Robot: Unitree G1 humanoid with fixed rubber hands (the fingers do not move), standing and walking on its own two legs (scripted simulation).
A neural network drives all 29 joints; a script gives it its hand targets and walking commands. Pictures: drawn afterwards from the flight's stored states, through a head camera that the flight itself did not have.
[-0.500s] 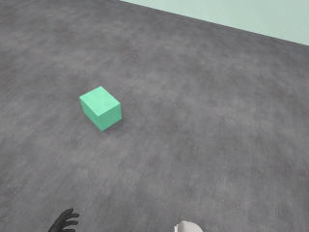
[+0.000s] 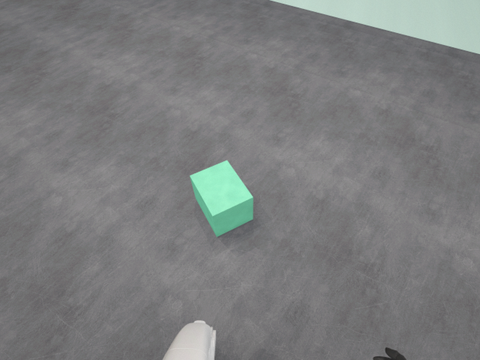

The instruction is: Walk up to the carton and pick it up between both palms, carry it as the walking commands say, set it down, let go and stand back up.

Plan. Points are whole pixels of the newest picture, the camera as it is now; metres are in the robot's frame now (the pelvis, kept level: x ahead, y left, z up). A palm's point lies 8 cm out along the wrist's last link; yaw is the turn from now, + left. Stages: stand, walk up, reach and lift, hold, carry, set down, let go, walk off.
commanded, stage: walk up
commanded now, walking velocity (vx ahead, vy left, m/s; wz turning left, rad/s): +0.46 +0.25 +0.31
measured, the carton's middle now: (222, 197) +0.87 +0.18 -0.68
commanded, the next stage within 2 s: none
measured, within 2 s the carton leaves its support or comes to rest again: neither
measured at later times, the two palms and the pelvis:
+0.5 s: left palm (101, 240) +0.36 +0.35 -0.12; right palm (336, 310) +0.23 -0.15 -0.10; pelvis +0.25 +0.11 +0.01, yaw +6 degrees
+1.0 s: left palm (102, 234) +0.36 +0.35 -0.11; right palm (316, 203) +0.50 -0.15 -0.15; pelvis +0.42 +0.09 +0.01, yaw +7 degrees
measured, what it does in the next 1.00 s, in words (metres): walks ahead: left foot, then right foot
